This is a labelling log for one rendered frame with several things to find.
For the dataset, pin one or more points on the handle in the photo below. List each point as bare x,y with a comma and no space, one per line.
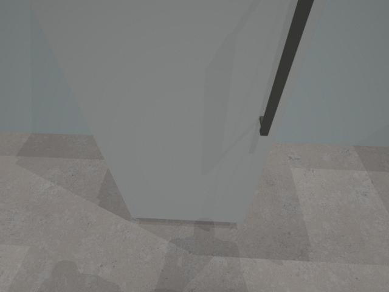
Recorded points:
298,23

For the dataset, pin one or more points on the fridge door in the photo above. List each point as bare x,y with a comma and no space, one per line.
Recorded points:
173,91

